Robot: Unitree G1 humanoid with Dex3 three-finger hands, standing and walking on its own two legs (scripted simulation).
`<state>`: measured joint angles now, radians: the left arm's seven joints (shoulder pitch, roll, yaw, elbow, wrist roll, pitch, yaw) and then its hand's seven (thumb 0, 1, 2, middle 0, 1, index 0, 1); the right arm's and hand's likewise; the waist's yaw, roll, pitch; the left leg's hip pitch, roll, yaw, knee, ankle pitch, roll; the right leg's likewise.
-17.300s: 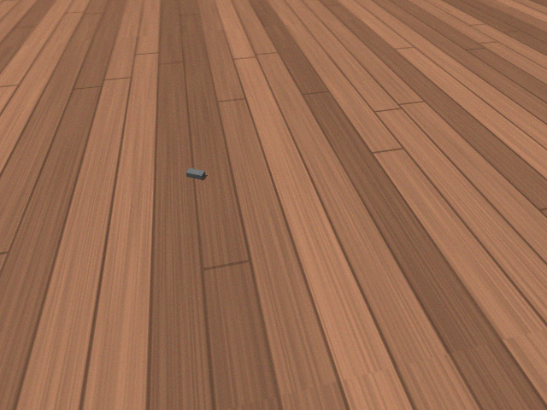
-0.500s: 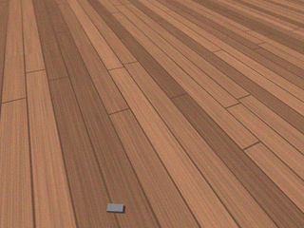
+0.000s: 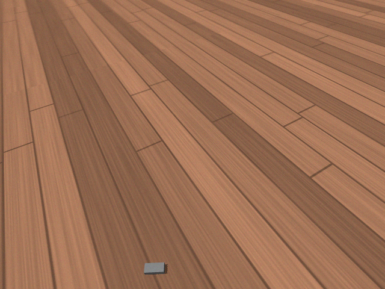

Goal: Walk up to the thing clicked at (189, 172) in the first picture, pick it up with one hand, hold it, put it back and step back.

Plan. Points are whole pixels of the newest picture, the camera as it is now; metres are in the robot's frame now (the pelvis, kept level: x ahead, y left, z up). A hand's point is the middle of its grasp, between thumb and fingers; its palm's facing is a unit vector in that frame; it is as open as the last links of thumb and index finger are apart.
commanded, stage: walk up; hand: left
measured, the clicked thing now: (154, 268) +0.41 +0.24 -0.75
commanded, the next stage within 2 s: none
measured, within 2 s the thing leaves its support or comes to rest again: neither
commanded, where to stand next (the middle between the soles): +0.03 +0.00 m, yaw +0 degrees
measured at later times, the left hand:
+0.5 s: hand out of the picture +0.12 +0.25 -0.15, palm faces -0.02 -0.92 -0.40, open 7.4 cm
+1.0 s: hand out of the picture -0.06 +0.30 -0.15, palm faces +0.08 -0.93 -0.37, open 7.4 cm
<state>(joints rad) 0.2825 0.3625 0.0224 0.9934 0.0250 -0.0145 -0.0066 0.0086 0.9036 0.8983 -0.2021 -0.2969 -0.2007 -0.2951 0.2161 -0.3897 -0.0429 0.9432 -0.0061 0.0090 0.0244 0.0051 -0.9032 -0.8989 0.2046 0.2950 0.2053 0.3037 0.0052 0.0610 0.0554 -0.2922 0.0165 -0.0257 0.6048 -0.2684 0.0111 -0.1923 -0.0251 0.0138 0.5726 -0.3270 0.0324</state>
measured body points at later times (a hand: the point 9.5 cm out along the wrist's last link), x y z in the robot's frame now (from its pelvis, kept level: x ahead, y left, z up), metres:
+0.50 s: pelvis -0.03 -0.02 +0.00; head +0.03 -0.02 +0.44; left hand +0.12 +0.30 -0.12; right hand +0.08 -0.35 -0.12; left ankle +0.05 +0.12 -0.73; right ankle -0.03 -0.13 -0.72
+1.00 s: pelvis -0.05 +0.01 +0.00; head -0.05 +0.03 +0.45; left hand -0.07 +0.35 -0.12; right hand +0.03 -0.31 -0.10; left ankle -0.04 +0.13 -0.73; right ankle -0.03 -0.12 -0.70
